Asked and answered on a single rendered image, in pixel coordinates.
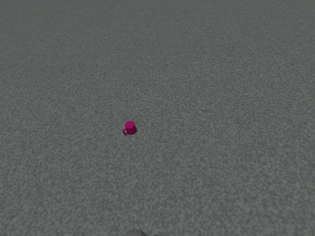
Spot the mug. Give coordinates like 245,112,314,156
123,121,136,135

